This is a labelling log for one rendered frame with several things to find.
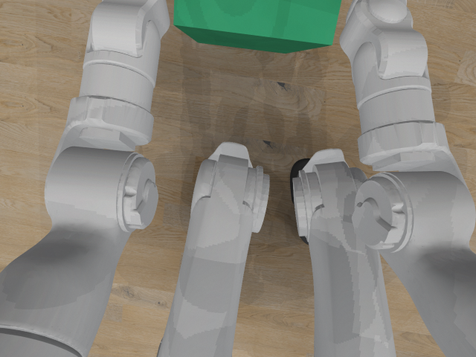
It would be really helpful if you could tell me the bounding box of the robot left forearm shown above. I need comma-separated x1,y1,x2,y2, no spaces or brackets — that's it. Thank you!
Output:
45,0,170,216

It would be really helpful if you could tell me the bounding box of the robot right upper arm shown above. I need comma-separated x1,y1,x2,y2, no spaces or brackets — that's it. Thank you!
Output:
352,171,476,357

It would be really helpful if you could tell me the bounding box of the left robot shin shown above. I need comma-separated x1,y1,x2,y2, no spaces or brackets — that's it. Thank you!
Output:
190,142,253,215

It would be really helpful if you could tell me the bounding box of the carton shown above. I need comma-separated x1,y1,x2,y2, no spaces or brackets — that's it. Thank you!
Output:
173,0,341,54

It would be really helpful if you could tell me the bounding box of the robot right thigh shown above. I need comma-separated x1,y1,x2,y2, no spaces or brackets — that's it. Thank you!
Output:
292,161,396,357

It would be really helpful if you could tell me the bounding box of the robot left upper arm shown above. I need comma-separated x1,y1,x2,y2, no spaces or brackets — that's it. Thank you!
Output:
0,147,158,357

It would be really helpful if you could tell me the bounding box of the robot right forearm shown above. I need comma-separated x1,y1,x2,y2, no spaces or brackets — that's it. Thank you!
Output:
339,0,476,215

